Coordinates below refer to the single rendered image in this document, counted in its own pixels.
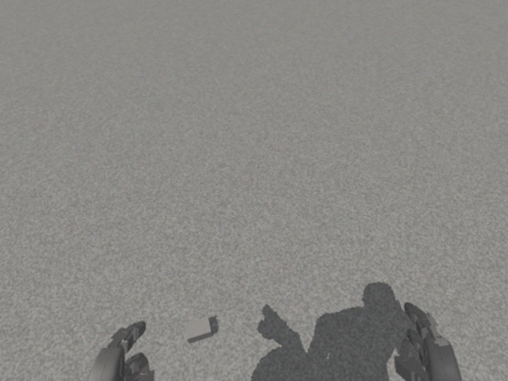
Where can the small box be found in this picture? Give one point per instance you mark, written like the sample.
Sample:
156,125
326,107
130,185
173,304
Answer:
198,330

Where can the right robot hand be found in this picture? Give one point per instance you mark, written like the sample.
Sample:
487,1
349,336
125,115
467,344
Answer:
435,352

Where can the left robot hand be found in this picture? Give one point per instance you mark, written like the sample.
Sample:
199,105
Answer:
110,364

